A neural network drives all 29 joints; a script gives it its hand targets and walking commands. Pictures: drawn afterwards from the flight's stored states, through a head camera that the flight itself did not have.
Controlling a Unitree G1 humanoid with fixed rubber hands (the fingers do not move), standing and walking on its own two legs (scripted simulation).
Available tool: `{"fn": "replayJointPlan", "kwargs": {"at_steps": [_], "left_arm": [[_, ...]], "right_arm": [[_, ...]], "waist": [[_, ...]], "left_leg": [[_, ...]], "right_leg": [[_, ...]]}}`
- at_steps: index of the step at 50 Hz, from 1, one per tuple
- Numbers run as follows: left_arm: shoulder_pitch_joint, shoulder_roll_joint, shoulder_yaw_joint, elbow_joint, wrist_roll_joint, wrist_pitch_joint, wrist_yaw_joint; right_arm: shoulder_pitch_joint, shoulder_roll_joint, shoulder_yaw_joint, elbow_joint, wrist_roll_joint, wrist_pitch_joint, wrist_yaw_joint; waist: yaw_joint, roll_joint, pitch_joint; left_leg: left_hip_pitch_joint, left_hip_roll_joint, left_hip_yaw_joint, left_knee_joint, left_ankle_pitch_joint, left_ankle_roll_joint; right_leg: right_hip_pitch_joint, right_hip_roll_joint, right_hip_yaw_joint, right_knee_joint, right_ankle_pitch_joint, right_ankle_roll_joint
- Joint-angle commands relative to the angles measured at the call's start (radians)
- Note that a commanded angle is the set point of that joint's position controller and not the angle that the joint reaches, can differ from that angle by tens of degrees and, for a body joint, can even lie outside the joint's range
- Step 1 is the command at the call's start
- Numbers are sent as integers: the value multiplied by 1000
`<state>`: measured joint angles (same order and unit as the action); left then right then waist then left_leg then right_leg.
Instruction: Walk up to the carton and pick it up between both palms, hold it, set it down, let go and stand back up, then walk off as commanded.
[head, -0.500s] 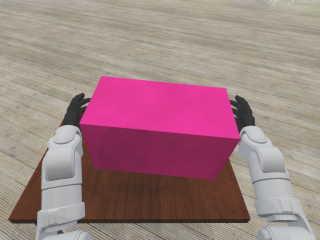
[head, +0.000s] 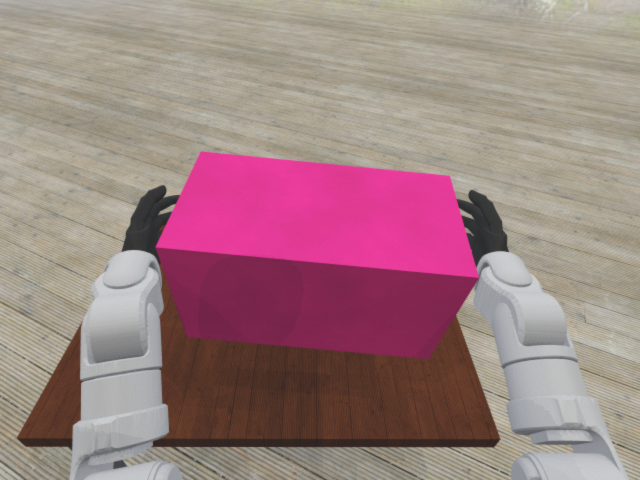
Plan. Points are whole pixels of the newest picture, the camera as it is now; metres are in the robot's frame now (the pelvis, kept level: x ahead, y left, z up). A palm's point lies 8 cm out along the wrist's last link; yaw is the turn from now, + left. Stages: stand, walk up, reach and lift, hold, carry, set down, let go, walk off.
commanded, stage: hold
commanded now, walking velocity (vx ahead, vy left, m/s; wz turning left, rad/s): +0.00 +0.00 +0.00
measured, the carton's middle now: (316, 257) +0.37 +0.00 +0.14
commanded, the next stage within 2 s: set down in 0.46 s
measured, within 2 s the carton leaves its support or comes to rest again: neither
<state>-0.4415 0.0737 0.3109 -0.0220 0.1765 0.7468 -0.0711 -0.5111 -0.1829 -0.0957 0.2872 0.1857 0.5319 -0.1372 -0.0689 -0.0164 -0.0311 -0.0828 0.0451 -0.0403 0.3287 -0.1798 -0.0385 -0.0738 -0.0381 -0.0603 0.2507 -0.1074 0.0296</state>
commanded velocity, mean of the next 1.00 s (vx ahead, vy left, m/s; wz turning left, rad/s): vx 0.00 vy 0.00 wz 0.00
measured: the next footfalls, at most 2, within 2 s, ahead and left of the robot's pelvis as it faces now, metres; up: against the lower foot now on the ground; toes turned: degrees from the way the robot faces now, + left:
none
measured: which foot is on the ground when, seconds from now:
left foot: down 0.00-1.00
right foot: down 0.00-1.00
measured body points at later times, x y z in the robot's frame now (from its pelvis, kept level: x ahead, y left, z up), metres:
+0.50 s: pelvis +0.00 +0.00 +0.00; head -0.03 +0.01 +0.45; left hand +0.36 +0.20 +0.17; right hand +0.35 -0.21 +0.16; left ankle +0.00 +0.14 -0.75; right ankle +0.02 -0.14 -0.75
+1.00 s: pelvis +0.00 +0.00 +0.00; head -0.02 +0.02 +0.45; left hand +0.35 +0.20 +0.12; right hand +0.34 -0.21 +0.09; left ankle +0.00 +0.14 -0.75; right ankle +0.02 -0.14 -0.75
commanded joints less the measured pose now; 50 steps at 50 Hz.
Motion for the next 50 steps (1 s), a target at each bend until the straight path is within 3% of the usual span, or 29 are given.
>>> {"fn": "replayJointPlan", "kwargs": {"at_steps": [1, 4, 5, 6, 7, 8, 11, 15, 18, 19, 20, 21, 22, 23, 24, 26, 28, 31, 34, 37, 38, 41, 43, 44, 45, 46, 48, 49, 50], "left_arm": [[-634, -341, -447, -200, -173, -78, -154], [-673, -360, -435, -134, -157, -78, -151], [-723, -350, -406, -88, -138, -80, -155], [-677, -378, -421, -119, -150, -82, -151], [-718, -377, -440, -144, -161, -90, -147], [-705, -395, -459, -205, -180, -98, -145], [-728, -394, -456, -161, -171, -99, -144], [-672, -359, -403, -129, -138, -100, -142], [-666, -369, -445, -207, -169, -109, -140], [-644, -356, -424, -171, -152, -100, -142], [-620, -365, -445, -213, -168, -98, -147], [-612, -362, -444, -225, -171, -101, -144], [-638, -338, -415, -189, -151, -96, -145], [-585, -350, -433, -216, -165, -91, -150], [-646, -452, -530, -206, -183, -130, -151], [-654, -450, -540, -253, -175, -155, -155], [-665, -449, -522, -159, -154, -187, -157], [-644, -433, -439, -37, -85, -229, -179], [-560, -430, -371, 70, -24, -266, -203], [-537, -439, -381, 91, 6, -299, -207], [-557, -477, -401, 58, 1, -315, -199], [-572, -457, -408, 82, -15, -353, -195], [-594, -482, -442, 63, -14, -378, -179], [-602, -481, -433, 75, -22, -396, -174], [-650, -506, -477, 39, -37, -415, -158], [-650, -502, -480, 49, -34, -425, -151], [-663, -523, -482, 89, -32, -452, -136], [-649, -517, -479, 94, -35, -465, -126], [-653, -527, -485, 94, -43, -473, -120]], "right_arm": [[-757, 366, 347, -417, 160, -96, 212], [-811, 394, 338, -369, 140, -100, 222], [-819, 386, 297, -294, 118, -92, 226], [-834, 401, 341, -373, 136, -112, 233], [-818, 391, 315, -327, 133, -110, 234], [-801, 399, 323, -378, 143, -122, 235], [-828, 387, 305, -328, 144, -127, 232], [-821, 393, 333, -370, 133, -129, 228], [-777, 409, 366, -394, 153, -127, 223], [-776, 384, 353, -366, 146, -116, 215], [-720, 390, 361, -394, 154, -115, 215], [-746, 399, 383, -419, 165, -117, 215], [-746, 375, 358, -386, 153, -105, 211], [-759, 399, 390, -473, 175, -115, 209], [-770, 524, 431, -416, 144, -156, 200], [-761, 518, 431, -461, 133, -188, 203], [-775, 511, 397, -427, 81, -228, 208], [-744, 500, 354, -371, -15, -294, 226], [-665, 509, 325, -299, -82, -370, 226], [-616, 468, 267, -208, -138, -430, 230], [-640, 463, 259, -211, -127, -467, 231], [-637, 473, 272, -211, -146, -521, 233], [-603, 478, 273, -155, -163, -548, 233], [-634, 490, 285, -201, -174, -567, 235], [-643, 473, 258, -158, -172, -582, 240], [-652, 492, 276, -182, -170, -596, 242], [-660, 491, 255, -145, -211, -621, 250], [-678, 498, 275, -134, -197, -632, 254], [-707, 509, 292, -185, -191, -646, 254]], "waist": [[-10, 29, -443], [14, 39, -397], [-2, 23, -352], [27, 36, -423], [-2, 50, -408], [-5, 41, -475], [-14, 82, -468], [11, 28, -480], [1, 13, -521], [6, 21, -469], [-18, 20, -489], [2, -1, -508], [-6, 1, -445], [16, -17, -500], [2, 42, -506], [7, 60, -524], [1, 64, -483], [22, 20, -393], [27, -2, -325], [6, 19, -274], [10, 59, -283], [3, -14, -287], [-12, 19, -262], [5, 5, -307], [-22, 46, -302], [8, 33, -317], [-2, 32, -339], [30, 27, -350], [35, 10, -387]], "left_leg": [[-1, -118, 59, -27, 296, 1], [-46, -114, 56, -47, 234, 10], [-68, -113, 58, -63, 145, 14], [-50, -112, 69, -60, 196, 20], [-39, -112, 64, -56, 187, 10], [-6, -108, 62, -48, 247, 4], [25, -106, 53, -27, 278, -11], [-34, -117, 60, -33, 251, 11], [-5, -123, 63, -27, 306, 5], [-10, -122, 64, -29, 316, 6], [14, -123, 60, -26, 316, 4], [18, -122, 63, -24, 338, 3], [-6, -125, 60, -19, 321, 5], [-8, -125, 66, -24, 343, 7], [-29, -124, 60, -5, 388, 4], [-6, -128, 60, 5, 416, -8], [5, -120, 54, -1, 379, -7], [-6, -118, 68, -33, 261, 15], [-1, -119, 87, -69, 235, 17], [53, -109, 87, -76, 252, 3], [65, -103, 88, -78, 262, -2], [47, -112, 98, -76, 228, 4], [63, -100, 92, -85, 219, -5], [54, -104, 99, -76, 205, 3], [58, -97, 89, -74, 199, -5], [58, -98, 96, -71, 203, -5], [35, -97, 97, -76, 143, 4], [25, -92, 96, -70, 156, 3], [27, -93, 102, -63, 184, 2]], "right_leg": [[246, 108, 12, 31, 206, -23], [208, 103, 11, 21, 127, -27], [184, 99, 8, 16, 42, -26], [218, 102, 16, 17, 93, -29], [199, 103, 10, 21, 78, -27], [238, 109, 12, 29, 148, -30], [202, 104, 6, 27, 145, -36], [274, 99, 18, 28, 180, -19], [309, 103, 14, 42, 266, -9], [280, 100, 11, 38, 269, -8], [293, 106, 15, 39, 272, -13], [305, 111, 11, 42, 287, -17], [281, 107, 12, 38, 262, -11], [315, 111, 12, 44, 307, -11], [303, 110, -2, 64, 325, -6], [293, 120, -6, 65, 316, -13], [256, 108, -15, 45, 250, -17], [247, 86, -27, 18, 131, -8], [290, 83, -41, 17, 154, -12], [255, 88, -64, 3, 115, -4], [256, 94, -71, 4, 102, -14], [274, 92, -76, 3, 118, -3], [258, 95, -88, 2, 83, -6], [266, 92, -83, -3, 72, -5], [226, 91, -91, 7, 53, -11], [221, 90, -86, 8, 55, -9], [212, 82, -87, 3, 22, -9], [222, 80, -85, 16, 34, -10], [243, 80, -89, 21, 75, -14]]}}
